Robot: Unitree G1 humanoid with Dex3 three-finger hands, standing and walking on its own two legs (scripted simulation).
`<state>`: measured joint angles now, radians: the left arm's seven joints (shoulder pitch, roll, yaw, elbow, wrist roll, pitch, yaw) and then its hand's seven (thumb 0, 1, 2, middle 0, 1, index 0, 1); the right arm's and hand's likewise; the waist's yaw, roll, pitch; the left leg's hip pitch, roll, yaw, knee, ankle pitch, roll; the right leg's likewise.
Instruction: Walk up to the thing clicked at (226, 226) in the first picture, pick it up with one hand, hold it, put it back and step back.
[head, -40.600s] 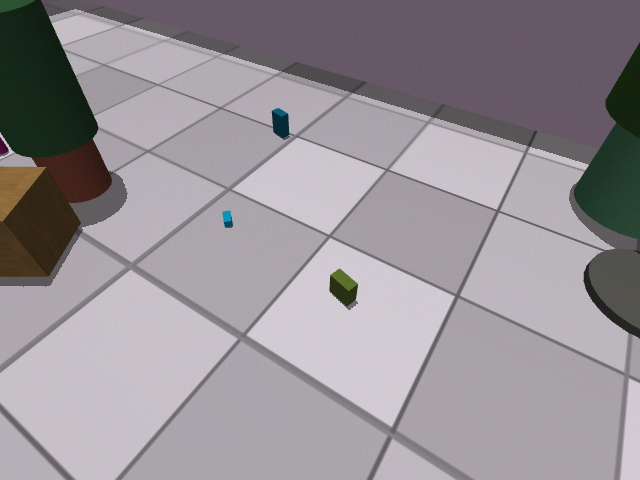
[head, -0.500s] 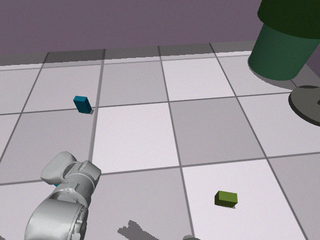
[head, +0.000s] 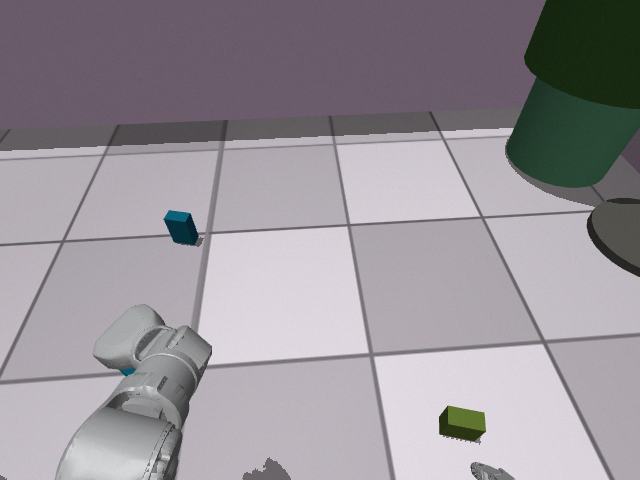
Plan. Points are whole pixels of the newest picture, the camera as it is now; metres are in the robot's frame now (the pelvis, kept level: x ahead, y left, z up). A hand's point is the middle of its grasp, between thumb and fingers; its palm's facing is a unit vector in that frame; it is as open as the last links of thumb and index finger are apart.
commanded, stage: hold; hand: left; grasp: from above
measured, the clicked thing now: (147, 373) +0.32 +0.25 -0.10
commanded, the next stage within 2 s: crouch in 1.46 s
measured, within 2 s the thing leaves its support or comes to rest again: neither
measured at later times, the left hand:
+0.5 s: hand (154, 341) +0.34 +0.22 -0.03, palm faces -0.20 -0.38 -0.90, open 6.8 cm
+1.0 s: hand (155, 358) +0.31 +0.21 -0.02, palm faces -0.21 -0.38 -0.90, open 7.0 cm
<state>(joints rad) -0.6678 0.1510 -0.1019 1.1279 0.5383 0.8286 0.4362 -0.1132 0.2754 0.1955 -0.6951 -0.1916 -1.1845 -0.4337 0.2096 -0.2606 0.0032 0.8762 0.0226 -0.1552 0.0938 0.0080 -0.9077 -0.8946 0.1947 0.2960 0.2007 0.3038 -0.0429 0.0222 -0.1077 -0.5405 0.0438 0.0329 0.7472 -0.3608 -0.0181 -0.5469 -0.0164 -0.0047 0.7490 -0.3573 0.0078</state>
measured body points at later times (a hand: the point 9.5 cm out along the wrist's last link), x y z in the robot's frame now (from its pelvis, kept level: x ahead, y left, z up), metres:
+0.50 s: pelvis +0.02 +0.00 +0.01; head +0.04 -0.02 +0.46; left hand +0.35 +0.24 +0.02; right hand +0.15 -0.25 -0.11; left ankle +0.00 +0.13 -0.71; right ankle +0.01 -0.12 -0.71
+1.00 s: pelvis +0.01 -0.01 +0.02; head +0.01 -0.03 +0.47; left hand +0.32 +0.23 +0.03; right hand +0.16 -0.24 -0.10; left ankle +0.00 +0.13 -0.71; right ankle +0.01 -0.12 -0.71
